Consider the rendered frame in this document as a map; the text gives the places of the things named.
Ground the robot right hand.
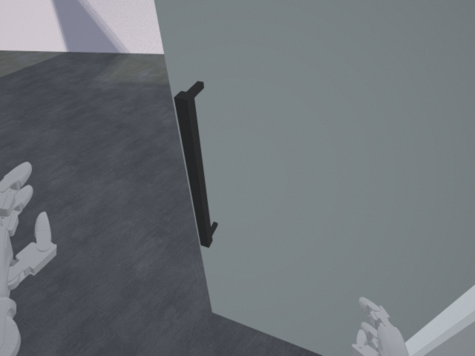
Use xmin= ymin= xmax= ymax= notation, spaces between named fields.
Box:
xmin=352 ymin=297 xmax=409 ymax=356

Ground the handle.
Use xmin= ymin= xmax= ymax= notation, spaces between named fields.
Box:
xmin=174 ymin=81 xmax=217 ymax=248

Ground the robot left hand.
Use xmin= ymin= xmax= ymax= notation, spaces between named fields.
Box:
xmin=0 ymin=162 xmax=56 ymax=298

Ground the fridge door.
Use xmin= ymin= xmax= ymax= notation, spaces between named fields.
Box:
xmin=154 ymin=0 xmax=475 ymax=356

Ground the left robot forearm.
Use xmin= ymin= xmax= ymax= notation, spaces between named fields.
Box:
xmin=0 ymin=297 xmax=21 ymax=356

